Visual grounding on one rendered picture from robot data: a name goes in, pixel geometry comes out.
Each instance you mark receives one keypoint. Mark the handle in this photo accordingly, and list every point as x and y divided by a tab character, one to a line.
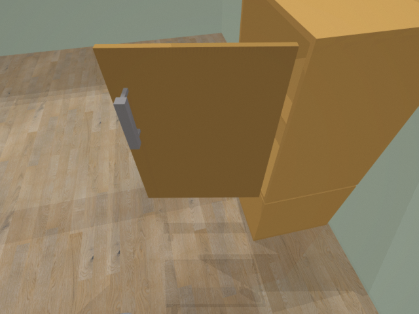
126	119

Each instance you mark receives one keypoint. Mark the cupboard door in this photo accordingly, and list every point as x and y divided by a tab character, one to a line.
208	112

